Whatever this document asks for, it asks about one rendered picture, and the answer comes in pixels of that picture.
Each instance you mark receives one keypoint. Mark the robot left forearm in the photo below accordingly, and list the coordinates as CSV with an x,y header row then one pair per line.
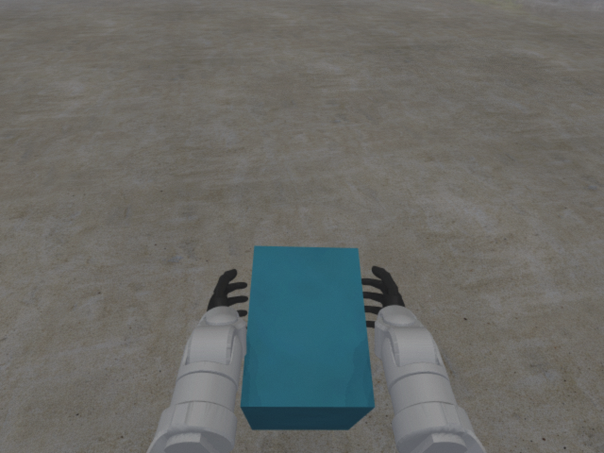
x,y
201,416

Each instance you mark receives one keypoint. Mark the robot right forearm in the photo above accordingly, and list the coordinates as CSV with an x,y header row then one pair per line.
x,y
427,418

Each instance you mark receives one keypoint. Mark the right robot hand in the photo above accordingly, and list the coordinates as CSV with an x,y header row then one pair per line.
x,y
390,295

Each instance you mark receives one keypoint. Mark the carton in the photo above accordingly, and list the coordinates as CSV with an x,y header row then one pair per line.
x,y
307,363

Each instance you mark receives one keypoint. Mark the left robot hand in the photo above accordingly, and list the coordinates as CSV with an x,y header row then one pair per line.
x,y
219,297

